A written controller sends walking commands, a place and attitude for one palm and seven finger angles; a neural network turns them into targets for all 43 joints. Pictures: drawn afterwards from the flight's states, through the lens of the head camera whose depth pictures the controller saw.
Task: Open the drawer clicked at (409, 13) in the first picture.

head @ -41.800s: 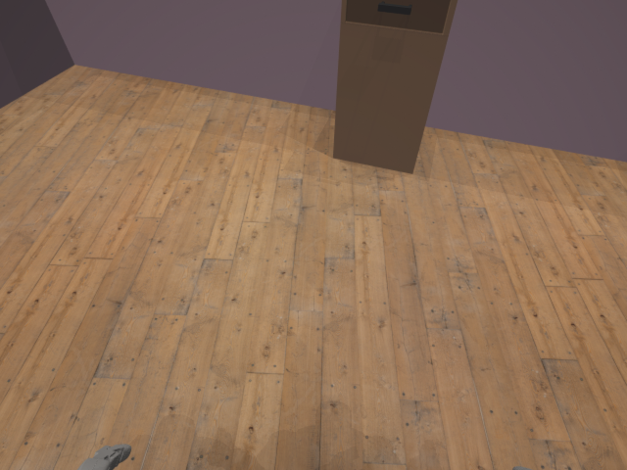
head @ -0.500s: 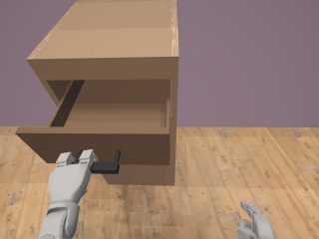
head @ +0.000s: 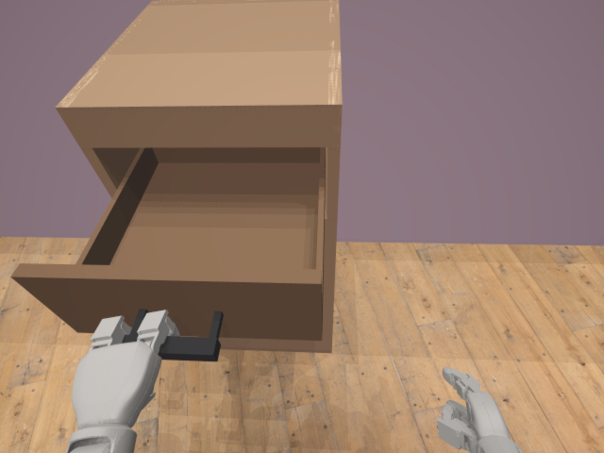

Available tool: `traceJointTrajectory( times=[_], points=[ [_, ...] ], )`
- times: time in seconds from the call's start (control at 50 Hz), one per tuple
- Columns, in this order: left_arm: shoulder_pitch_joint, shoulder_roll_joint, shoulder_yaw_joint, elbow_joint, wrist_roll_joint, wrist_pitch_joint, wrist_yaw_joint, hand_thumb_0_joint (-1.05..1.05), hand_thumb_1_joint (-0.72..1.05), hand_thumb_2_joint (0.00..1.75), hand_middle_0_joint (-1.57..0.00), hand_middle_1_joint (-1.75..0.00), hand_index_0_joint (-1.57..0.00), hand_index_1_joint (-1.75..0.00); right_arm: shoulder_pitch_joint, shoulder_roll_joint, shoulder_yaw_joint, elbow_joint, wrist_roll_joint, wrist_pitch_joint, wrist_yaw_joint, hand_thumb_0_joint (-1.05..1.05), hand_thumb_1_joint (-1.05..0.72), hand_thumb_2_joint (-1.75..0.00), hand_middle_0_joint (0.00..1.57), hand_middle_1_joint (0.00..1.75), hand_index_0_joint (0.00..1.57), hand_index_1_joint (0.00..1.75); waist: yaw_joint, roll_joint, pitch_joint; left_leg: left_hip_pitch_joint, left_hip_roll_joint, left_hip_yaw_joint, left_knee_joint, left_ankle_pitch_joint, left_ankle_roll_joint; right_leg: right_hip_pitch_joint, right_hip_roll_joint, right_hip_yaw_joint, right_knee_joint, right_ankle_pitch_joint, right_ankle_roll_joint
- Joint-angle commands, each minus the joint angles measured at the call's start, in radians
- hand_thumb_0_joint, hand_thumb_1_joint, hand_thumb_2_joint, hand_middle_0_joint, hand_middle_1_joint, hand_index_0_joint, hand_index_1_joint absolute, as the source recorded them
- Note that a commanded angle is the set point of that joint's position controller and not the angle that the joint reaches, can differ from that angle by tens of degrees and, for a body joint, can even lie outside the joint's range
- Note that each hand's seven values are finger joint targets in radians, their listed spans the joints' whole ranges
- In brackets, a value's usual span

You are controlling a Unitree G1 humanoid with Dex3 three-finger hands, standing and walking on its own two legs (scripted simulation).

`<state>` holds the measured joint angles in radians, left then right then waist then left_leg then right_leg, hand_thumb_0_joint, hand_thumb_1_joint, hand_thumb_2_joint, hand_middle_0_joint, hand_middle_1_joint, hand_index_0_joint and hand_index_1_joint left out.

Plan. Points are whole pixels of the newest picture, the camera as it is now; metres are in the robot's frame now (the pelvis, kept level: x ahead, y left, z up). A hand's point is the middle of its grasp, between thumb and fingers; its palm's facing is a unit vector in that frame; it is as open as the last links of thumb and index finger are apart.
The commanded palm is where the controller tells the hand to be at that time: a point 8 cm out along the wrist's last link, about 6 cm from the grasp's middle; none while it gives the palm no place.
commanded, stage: pull the drawer open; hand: left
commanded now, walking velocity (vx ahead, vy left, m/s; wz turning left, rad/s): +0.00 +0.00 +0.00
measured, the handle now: (175, 332) +0.26 +0.20 +0.03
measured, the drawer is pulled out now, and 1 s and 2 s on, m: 0.25 0.30 0.30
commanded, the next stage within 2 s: open the thumb to release the handle in 0.80 s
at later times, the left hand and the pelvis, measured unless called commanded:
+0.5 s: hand (128, 434) +0.14 +0.22 +0.01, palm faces -0.01 -0.11 -0.99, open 5.7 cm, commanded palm +0.11 +0.21 +0.06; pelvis -0.01 +0.00 -0.01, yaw +0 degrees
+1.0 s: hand (113, 427) +0.15 +0.24 +0.01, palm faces -0.01 -0.04 -1.00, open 5.9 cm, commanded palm +0.12 +0.24 +0.06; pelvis +0.00 +0.00 -0.02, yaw -1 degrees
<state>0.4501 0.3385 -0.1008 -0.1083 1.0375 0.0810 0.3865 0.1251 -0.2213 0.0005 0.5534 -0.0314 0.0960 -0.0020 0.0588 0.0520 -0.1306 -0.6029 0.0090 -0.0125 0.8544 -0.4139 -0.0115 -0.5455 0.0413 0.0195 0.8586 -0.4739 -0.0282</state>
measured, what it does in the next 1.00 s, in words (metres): stands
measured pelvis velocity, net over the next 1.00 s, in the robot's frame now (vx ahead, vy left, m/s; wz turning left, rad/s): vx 0.00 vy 0.00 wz -0.01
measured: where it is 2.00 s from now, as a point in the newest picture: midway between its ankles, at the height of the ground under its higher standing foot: outside the picture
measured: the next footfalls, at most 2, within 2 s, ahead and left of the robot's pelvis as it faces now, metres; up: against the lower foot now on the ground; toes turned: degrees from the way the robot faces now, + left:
none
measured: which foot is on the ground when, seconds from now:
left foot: down 0.00-1.00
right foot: down 0.00-1.00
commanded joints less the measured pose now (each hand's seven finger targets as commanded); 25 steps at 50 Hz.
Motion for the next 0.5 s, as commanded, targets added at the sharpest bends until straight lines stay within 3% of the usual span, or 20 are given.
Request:
traceJointTrajectory(
  times=[0.0,0.12,0.16,0.24,0.34,0.48],
  points=[
    [0.085,0.123,0.078,-0.236,0.007,-0.026,0.055,0.0,0.9,0.9,-0.4,-1.35,-0.4,-1.35,-0.121,-0.094,-0.038,-0.173,-0.002,-0.052,0.006,0.0,-0.9,-0.9,0.2,0.3,0.2,0.3,0.021,-0.027,-0.158,0.175,-0.035,0.016,-0.072,0.315,0.028,0.019,0.011,-0.015,-0.114,0.42,-0.012],
    [0.198,0.118,0.074,-0.293,0.003,-0.046,0.066,0.0,0.9,0.9,-0.4,-1.35,-0.4,-1.35,-0.114,-0.093,-0.042,-0.191,-0.005,-0.053,0.022,0.0,-0.9,-0.9,0.2,0.3,0.2,0.3,0.028,-0.025,-0.168,0.168,-0.033,0.012,-0.048,0.336,0.03,-0.001,0.012,-0.009,-0.092,0.428,-0.015],
    [0.21,0.104,0.054,-0.312,0.0,-0.049,0.067,0.0,0.9,0.9,-0.4,-1.35,-0.4,-1.35,-0.111,-0.095,-0.042,-0.199,-0.007,-0.051,0.029,0.0,-0.9,-0.9,0.2,0.3,0.2,0.3,0.021,-0.027,-0.155,0.16,-0.033,0.012,-0.04,0.318,0.033,-0.021,0.009,-0.012,-0.091,0.411,-0.013],
    [0.222,0.136,0.093,-0.315,0.003,-0.057,0.08,0.0,0.9,0.9,-0.4,-1.35,-0.4,-1.35,-0.109,-0.096,-0.039,-0.208,-0.011,-0.049,0.025,0.0,-0.9,-0.9,0.2,0.3,0.2,0.3,0.022,-0.046,-0.139,0.136,-0.035,0.009,-0.034,0.256,0.032,-0.05,0.01,-0.005,-0.09,0.353,-0.015],
    [0.208,0.135,0.087,-0.333,0.006,-0.063,0.087,0.0,0.9,0.9,-0.4,-1.35,-0.4,-1.35,-0.102,-0.096,-0.04,-0.217,-0.014,-0.048,0.026,0.0,-0.9,-0.9,0.2,0.3,0.2,0.3,0.017,-0.058,-0.132,0.132,-0.035,0.005,-0.022,0.21,0.034,-0.096,0.008,0.002,-0.094,0.284,-0.016],
    [0.296,0.145,0.1,-0.349,-0.01,-0.06,0.088,0.0,0.9,0.9,-0.4,-1.35,-0.4,-1.35,-0.102,-0.095,-0.033,-0.234,-0.009,-0.05,0.025,0.0,-0.9,-0.9,0.2,0.3,0.2,0.3,0.026,-0.044,-0.146,0.12,-0.035,0.004,-0.013,0.217,0.034,-0.079,0.006,0.011,-0.088,0.302,-0.018]
  ],
)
